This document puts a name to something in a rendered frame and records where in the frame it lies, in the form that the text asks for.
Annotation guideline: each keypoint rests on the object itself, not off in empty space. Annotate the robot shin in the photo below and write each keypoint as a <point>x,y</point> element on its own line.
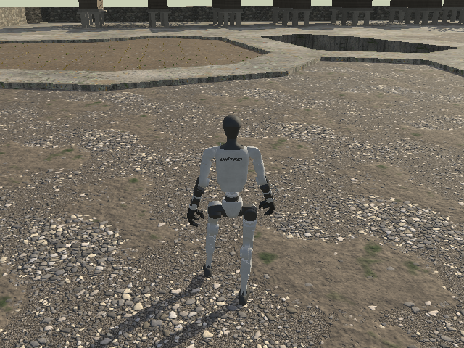
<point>210,246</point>
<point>245,270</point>

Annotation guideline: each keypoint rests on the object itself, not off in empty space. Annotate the left robot upper arm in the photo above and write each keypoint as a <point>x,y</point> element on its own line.
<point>208,154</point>

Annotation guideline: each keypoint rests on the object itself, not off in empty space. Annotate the robot left forearm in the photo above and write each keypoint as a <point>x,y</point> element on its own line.
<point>197,196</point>

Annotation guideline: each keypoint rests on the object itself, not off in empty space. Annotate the robot right hand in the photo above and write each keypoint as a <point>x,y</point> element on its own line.
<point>271,205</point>

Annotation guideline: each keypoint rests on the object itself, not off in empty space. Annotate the right robot upper arm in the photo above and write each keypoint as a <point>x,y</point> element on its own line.
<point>255,154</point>

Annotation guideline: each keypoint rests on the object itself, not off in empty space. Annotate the left robot shin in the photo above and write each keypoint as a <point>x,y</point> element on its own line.
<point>210,246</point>

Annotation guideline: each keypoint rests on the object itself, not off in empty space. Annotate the right robot shin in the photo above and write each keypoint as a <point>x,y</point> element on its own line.
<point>245,270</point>

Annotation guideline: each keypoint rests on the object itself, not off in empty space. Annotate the robot right forearm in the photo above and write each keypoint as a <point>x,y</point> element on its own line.
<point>266,191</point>

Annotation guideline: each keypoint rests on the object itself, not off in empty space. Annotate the robot left hand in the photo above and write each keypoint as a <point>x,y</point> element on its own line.
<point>191,216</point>

